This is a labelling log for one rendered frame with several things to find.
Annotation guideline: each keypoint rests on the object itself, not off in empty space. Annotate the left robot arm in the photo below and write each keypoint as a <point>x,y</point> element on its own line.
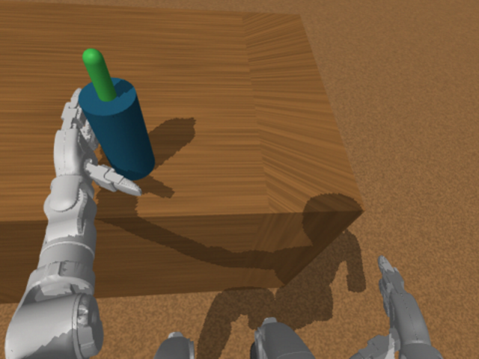
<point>58,317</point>

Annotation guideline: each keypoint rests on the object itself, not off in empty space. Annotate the bottle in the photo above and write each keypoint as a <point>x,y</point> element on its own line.
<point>112,109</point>

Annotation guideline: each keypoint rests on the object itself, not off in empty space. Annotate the right robot hand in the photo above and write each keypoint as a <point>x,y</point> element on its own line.
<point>407,324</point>

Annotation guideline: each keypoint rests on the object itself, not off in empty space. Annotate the left robot hand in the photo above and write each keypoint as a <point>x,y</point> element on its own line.
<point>74,153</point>

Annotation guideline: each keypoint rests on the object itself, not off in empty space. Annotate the right robot arm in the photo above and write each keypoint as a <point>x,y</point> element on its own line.
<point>419,351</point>

